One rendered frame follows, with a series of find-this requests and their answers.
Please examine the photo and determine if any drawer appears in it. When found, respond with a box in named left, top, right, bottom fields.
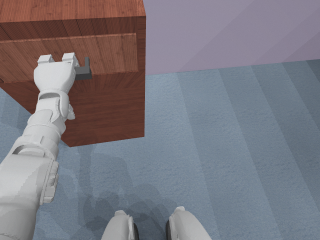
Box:
left=0, top=33, right=138, bottom=82

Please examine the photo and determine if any robot left hand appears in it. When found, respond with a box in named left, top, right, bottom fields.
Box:
left=33, top=52, right=80, bottom=120

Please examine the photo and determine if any handle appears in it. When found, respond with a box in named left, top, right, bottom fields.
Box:
left=74, top=57, right=92, bottom=81

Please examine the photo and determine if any right robot thigh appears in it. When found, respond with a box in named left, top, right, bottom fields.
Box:
left=169, top=210, right=212, bottom=240

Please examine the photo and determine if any right robot shin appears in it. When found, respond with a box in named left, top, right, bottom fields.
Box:
left=171, top=206, right=185, bottom=240

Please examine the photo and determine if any left robot upper arm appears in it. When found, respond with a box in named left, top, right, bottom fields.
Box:
left=0, top=154, right=59, bottom=240

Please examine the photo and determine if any robot left forearm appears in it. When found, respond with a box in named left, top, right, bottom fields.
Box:
left=0, top=89, right=69, bottom=173

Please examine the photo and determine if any cabinet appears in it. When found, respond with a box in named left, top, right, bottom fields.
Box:
left=0, top=0, right=146, bottom=147

